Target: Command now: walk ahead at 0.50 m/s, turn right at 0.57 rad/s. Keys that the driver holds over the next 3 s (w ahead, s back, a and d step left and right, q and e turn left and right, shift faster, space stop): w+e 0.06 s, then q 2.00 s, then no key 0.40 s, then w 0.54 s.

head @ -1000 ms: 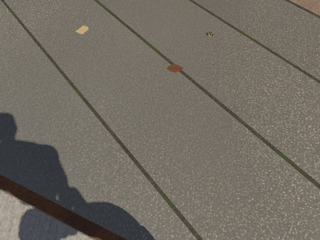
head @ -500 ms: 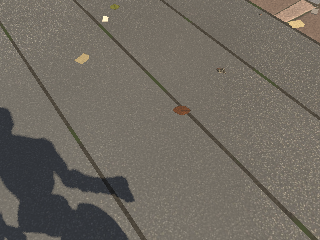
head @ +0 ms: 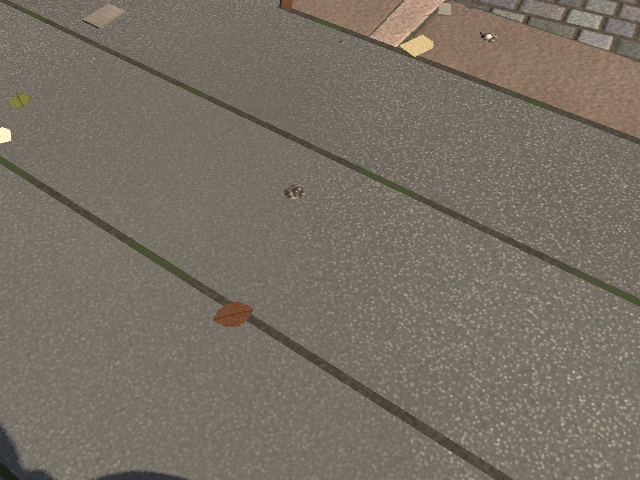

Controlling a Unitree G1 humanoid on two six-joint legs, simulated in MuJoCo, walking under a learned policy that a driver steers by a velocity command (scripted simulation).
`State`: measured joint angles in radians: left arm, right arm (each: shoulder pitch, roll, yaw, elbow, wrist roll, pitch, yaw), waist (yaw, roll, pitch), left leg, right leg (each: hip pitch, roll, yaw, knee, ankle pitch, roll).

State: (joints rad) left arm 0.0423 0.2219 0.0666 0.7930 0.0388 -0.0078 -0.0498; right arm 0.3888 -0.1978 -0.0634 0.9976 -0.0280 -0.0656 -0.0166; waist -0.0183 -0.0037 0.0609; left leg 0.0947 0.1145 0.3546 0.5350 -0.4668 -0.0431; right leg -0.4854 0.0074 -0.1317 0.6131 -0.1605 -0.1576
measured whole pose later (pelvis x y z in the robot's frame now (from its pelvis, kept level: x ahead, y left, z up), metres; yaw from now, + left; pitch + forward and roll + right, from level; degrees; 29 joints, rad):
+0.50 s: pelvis +0.22 -0.01 +0.01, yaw +2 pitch -1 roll -1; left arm 0.26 0.22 0.04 0.90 0.01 -0.03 0.05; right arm 0.21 -0.20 -0.03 0.86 -0.03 -0.02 0.02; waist 0.00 0.02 0.07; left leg -0.39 -0.02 0.08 0.57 -0.12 0.10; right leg -0.08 0.07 -0.19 0.55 -0.42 -0.09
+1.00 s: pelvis +0.26 -0.05 +0.02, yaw +20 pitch +2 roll +0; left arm 0.20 0.25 0.03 0.75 0.02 0.01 0.05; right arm 0.20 -0.29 -0.10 0.76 -0.01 0.06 0.01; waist -0.02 0.04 0.02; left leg -0.41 -0.15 -0.18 0.58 -0.28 0.02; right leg -0.28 0.04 0.04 0.51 -0.25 -0.02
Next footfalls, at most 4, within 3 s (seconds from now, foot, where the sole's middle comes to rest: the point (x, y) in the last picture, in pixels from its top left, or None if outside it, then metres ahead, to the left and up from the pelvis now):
0.50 left None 0.34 0.06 -0.75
0.96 right None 0.34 -0.14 -0.75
1.42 left None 0.21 0.04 -0.75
1.90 right None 0.37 -0.08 -0.75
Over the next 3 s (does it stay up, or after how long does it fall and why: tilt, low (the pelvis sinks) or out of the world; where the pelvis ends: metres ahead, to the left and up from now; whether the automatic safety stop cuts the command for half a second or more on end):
stays up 0.32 0.02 0.03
